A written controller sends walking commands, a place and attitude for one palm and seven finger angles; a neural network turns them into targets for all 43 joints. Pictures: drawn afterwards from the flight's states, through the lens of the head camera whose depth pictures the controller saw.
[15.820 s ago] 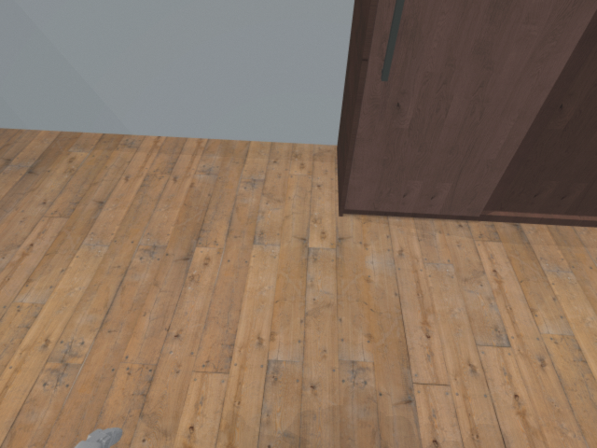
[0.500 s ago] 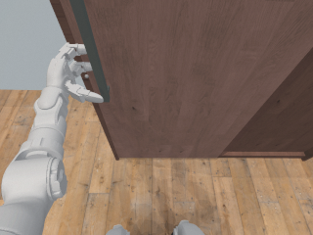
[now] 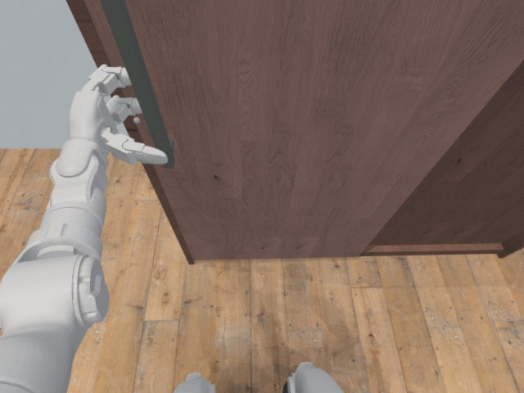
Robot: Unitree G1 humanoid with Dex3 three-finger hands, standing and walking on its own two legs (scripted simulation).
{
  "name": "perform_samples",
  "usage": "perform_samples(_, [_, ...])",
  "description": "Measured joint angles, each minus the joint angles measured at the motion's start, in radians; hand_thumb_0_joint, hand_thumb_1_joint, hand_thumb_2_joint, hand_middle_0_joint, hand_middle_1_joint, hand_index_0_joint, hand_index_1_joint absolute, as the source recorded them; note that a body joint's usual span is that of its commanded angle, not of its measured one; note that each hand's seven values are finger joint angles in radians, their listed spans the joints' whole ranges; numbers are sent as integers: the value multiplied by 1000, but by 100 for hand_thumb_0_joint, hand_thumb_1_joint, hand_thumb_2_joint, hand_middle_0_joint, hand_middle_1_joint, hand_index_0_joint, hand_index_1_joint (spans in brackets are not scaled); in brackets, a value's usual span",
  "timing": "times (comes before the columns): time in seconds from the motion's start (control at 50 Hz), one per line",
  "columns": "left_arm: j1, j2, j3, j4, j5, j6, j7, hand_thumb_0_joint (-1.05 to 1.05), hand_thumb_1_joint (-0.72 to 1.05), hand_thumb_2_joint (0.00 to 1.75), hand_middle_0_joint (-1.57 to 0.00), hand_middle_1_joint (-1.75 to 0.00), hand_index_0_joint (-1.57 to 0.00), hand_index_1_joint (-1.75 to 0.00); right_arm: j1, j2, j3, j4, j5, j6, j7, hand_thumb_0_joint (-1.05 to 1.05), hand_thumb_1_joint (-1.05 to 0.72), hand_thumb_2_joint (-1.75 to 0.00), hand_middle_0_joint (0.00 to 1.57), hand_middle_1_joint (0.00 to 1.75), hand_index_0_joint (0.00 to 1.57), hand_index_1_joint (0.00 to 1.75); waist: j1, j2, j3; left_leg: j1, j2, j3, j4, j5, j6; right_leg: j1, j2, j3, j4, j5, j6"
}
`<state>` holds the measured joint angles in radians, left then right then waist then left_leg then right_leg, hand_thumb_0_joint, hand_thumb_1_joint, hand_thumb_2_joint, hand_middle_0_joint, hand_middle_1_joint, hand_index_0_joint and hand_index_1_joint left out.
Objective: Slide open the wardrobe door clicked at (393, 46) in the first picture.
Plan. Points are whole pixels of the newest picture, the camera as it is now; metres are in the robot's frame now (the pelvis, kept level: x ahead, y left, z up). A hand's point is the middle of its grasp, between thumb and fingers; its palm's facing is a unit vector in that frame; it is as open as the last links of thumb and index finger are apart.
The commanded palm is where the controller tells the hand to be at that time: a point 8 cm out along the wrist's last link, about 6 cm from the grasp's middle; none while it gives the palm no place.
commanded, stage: slide the fingers in behind the handle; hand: left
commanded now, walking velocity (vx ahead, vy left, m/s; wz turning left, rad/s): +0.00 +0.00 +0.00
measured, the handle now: (148, 89) +0.54 +0.14 +0.13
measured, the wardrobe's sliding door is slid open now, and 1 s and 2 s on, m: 0.00 0.00 0.00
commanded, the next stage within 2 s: grip the handle and tug to test in 1.62 s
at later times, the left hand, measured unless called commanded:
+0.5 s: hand (151, 124) +0.49 +0.13 +0.10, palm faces -0.05 -1.00 -0.03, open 13.9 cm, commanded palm +0.47 +0.19 +0.11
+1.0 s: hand (164, 123) +0.49 +0.11 +0.11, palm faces -0.05 -1.00 -0.02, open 13.9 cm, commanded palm +0.46 +0.17 +0.11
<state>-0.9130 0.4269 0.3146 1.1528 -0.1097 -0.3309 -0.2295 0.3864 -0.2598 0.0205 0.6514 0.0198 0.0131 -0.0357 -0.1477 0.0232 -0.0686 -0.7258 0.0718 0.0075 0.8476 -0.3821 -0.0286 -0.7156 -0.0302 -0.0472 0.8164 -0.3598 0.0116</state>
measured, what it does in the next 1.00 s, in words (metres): stands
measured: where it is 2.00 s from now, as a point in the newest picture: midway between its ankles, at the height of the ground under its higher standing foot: outside the picture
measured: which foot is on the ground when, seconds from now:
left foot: down 0.00-1.00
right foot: down 0.00-1.00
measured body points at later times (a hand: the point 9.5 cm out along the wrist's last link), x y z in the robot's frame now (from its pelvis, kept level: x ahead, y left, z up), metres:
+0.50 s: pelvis +0.01 +0.00 +0.00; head +0.09 +0.00 +0.44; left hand +0.49 +0.19 +0.11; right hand +0.04 -0.26 -0.12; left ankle +0.01 +0.14 -0.70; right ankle +0.02 -0.13 -0.70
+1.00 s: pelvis +0.01 +0.00 +0.00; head +0.09 -0.01 +0.45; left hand +0.49 +0.17 +0.11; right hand +0.05 -0.27 -0.12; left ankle +0.01 +0.14 -0.70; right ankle +0.02 -0.13 -0.70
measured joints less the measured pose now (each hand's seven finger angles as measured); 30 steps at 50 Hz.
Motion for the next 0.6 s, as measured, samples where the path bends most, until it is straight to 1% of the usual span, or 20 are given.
perform_samples(0.16, [31,-20,0,-35,-9,-1,12,-1,-50,30,-32,-122,-33,-122,0,-7,-8,-8,0,3,5,0,-90,-90,20,30,20,30,4,0,-6,5,1,5,0,-3,0,2,2,5,1,-2,0])
perform_samples(0.28, [64,-53,-29,-74,-9,-2,25,-1,-50,30,-31,-121,-31,-121,1,-5,-13,-11,1,8,11,0,-90,-90,20,30,20,30,14,3,-14,21,1,6,-5,-8,-1,16,1,6,-1,-8,0])
perform_samples(0.36, [62,-70,-34,-69,-7,6,42,-1,-50,30,-31,-120,-31,-120,-10,-1,-12,-12,2,9,11,0,-90,-90,20,30,20,30,14,2,-13,29,0,5,-7,-10,-1,25,1,6,-2,-11,0])
perform_samples(0.48, [67,-77,-33,-80,4,-3,63,-1,-50,30,-32,-121,-32,-122,-19,6,-10,-18,-1,7,12,0,-90,-90,20,30,20,30,15,1,-10,31,-1,6,-11,-10,-3,24,0,6,-1,-14,-1])
perform_samples(0.6, [65,-88,-53,-82,-6,-7,70,-1,-50,30,-32,-121,-32,-122,-22,7,-12,-7,0,7,14,0,-90,-90,20,30,20,30,25,5,-8,34,-2,2,-12,-12,-4,28,-1,3,-1,-18,-2])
